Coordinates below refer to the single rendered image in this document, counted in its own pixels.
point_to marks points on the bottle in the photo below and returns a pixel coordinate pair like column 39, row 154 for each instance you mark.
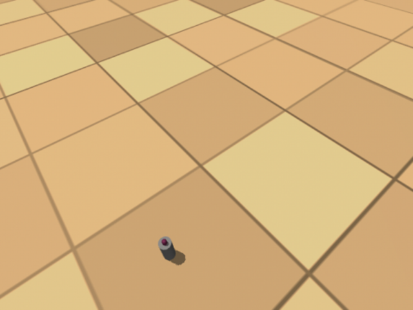
column 167, row 248

